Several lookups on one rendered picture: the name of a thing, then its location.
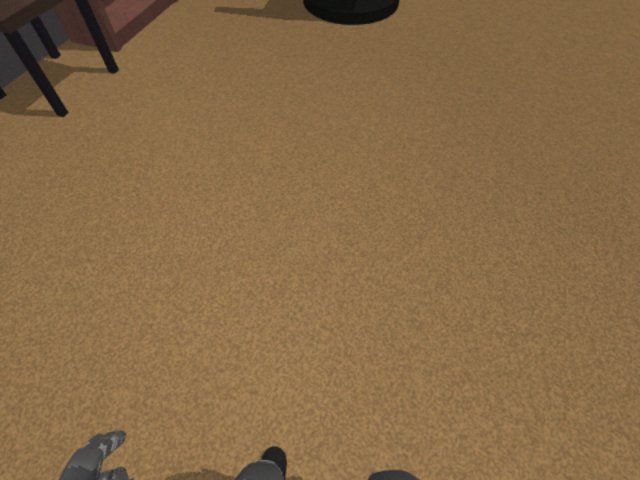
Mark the left robot foot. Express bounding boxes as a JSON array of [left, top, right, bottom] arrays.
[[261, 447, 287, 480]]

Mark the bookshelf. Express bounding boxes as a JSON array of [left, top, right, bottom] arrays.
[[53, 0, 179, 52]]

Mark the left robot hand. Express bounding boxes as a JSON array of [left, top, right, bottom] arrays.
[[59, 430, 134, 480]]

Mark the chair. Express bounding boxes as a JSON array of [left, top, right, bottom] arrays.
[[0, 0, 119, 117]]

